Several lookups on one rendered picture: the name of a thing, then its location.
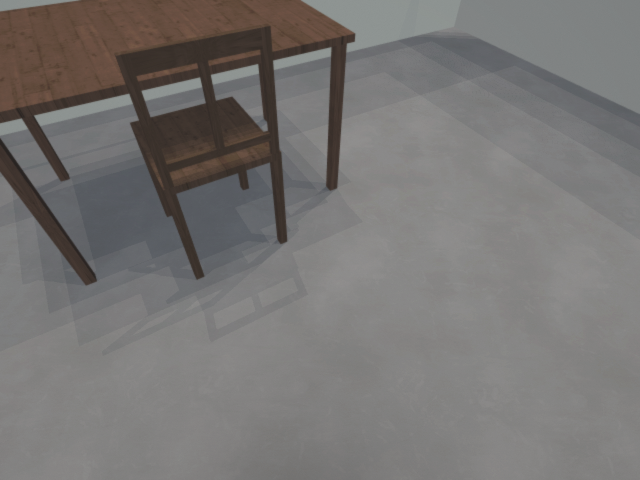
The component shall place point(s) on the chair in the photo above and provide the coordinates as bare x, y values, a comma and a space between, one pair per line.
194, 146

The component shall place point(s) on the table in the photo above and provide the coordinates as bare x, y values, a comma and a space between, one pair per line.
61, 55

